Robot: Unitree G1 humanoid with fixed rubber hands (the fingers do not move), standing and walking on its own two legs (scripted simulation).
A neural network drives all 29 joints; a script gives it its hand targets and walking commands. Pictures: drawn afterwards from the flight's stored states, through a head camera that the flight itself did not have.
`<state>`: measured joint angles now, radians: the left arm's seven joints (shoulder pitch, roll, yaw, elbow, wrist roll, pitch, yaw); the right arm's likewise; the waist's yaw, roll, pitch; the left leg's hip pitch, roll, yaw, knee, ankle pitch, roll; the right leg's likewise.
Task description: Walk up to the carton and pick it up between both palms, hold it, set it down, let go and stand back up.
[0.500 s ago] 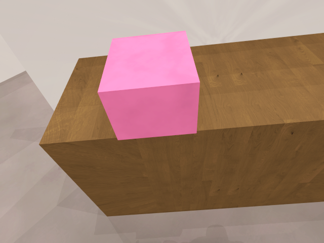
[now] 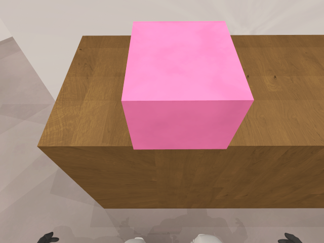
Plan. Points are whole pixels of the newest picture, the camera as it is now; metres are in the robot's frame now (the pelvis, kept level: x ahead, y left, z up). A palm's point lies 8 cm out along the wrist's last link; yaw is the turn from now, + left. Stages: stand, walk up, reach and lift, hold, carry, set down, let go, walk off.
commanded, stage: walk up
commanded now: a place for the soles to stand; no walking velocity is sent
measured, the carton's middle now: (179, 84) +0.50 -0.03 +0.09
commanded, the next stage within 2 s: none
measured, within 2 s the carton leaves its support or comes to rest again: neither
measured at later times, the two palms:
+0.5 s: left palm out of the picture +0.09 +0.35 -0.09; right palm out of the picture +0.09 -0.28 -0.09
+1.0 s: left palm out of the picture +0.06 +0.33 -0.09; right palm out of the picture +0.06 -0.30 -0.08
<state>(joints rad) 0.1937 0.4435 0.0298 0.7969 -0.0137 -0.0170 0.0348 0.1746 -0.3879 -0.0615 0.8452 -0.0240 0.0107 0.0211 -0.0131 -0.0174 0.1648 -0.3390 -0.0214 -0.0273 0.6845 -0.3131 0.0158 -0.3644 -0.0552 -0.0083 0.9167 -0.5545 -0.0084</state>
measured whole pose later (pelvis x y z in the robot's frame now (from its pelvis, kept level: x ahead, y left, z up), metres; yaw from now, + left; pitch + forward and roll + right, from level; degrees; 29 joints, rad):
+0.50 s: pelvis -0.02 +0.03 +0.01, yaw -2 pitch -3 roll +0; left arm 0.16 0.43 0.02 0.89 0.01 -0.02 0.00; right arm 0.11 -0.39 -0.03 0.93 -0.01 0.00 0.01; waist 0.01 -0.01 0.11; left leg -0.27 0.01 -0.03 0.61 -0.29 -0.02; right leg -0.26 -0.03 0.01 0.60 -0.29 0.02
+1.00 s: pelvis -0.02 +0.02 +0.02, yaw -3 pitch -2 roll +0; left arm 0.17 0.40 0.02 1.03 0.02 0.00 -0.03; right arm 0.10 -0.39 -0.02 1.04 -0.02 -0.02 0.01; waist 0.00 0.00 0.05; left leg -0.22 0.05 -0.03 0.46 -0.20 -0.04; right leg -0.22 0.00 0.01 0.44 -0.19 0.01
